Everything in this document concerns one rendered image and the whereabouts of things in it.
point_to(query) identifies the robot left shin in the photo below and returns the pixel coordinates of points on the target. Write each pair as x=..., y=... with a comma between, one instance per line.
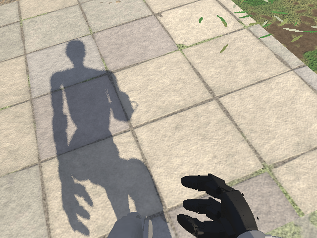
x=134, y=213

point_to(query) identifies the right robot hand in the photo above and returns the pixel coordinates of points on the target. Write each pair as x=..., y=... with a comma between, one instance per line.
x=231, y=217

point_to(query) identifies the left robot thigh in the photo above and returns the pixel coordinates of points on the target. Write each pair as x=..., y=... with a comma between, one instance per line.
x=132, y=226

